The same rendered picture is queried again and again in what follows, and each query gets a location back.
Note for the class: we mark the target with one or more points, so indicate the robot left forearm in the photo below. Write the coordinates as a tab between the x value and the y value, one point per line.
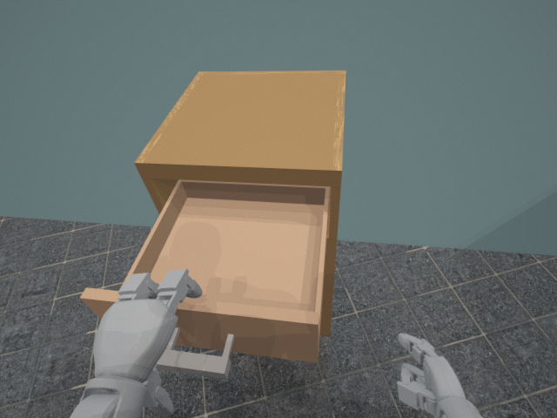
110	396

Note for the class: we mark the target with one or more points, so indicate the drawer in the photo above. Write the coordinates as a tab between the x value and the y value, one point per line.
258	253

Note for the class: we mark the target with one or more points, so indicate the right robot hand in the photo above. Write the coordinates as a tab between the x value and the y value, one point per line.
424	389

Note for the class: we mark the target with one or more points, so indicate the handle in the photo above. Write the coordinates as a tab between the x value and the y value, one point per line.
192	363

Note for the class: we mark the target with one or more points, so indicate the robot right forearm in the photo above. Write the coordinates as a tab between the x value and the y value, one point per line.
456	407

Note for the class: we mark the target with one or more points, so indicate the left robot hand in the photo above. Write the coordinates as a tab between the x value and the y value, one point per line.
135	331

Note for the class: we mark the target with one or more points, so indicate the cabinet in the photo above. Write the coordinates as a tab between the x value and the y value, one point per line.
265	127

